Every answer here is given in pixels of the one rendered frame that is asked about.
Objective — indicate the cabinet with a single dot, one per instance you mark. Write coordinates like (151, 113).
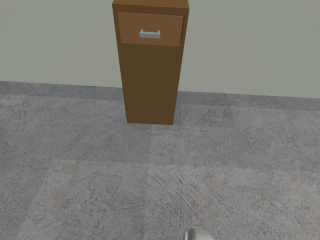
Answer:
(150, 73)

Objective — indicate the handle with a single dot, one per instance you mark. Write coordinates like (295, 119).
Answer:
(155, 35)

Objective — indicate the drawer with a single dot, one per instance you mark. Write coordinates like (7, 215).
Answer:
(170, 26)

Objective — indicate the right robot thigh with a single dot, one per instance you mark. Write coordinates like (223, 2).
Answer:
(196, 234)

